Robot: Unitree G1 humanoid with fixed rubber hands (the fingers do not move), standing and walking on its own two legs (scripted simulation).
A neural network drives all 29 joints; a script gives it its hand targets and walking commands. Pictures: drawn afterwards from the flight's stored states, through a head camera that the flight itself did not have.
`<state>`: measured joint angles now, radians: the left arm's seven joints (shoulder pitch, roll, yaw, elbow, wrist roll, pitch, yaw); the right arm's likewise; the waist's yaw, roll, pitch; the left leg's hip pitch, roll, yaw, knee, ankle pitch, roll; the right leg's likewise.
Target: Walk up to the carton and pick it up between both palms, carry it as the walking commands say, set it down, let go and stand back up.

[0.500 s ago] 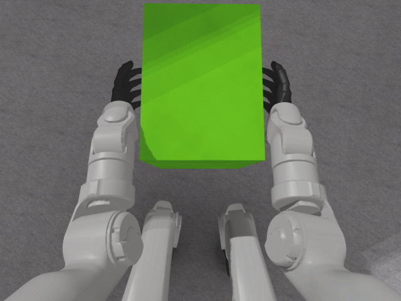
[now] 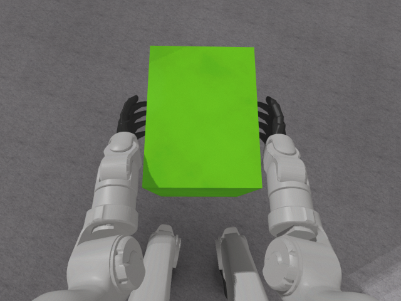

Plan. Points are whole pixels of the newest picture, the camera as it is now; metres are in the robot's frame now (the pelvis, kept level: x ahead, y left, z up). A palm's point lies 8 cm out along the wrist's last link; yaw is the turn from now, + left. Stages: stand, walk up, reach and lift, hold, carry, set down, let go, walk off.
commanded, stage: reach and lift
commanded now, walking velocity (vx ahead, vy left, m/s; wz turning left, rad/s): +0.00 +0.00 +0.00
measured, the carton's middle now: (200, 133) +0.46 +0.01 -0.12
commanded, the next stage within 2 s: none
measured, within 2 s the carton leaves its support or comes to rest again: neither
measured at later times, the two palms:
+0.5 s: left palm (117, 130) +0.41 +0.15 +0.02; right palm (289, 131) +0.42 -0.14 +0.02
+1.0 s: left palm (100, 125) +0.39 +0.15 +0.09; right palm (312, 128) +0.40 -0.14 +0.09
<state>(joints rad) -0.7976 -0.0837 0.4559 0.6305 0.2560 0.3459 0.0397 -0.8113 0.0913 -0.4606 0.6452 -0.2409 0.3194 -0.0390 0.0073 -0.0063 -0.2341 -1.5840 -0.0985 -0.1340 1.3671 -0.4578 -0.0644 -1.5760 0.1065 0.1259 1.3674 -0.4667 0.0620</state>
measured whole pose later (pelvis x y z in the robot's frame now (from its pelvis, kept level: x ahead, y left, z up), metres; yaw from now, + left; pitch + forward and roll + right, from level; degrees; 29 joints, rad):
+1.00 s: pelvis +0.04 +0.00 +0.13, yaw +1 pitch +21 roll +0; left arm -0.48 -0.18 0.41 0.50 0.31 0.37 0.01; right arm -0.50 0.17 -0.41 0.53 -0.30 0.34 0.01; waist 0.00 0.00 -0.14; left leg -0.84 -0.07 -0.15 0.77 -0.29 -0.04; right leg -0.84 0.06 0.15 0.77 -0.30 0.04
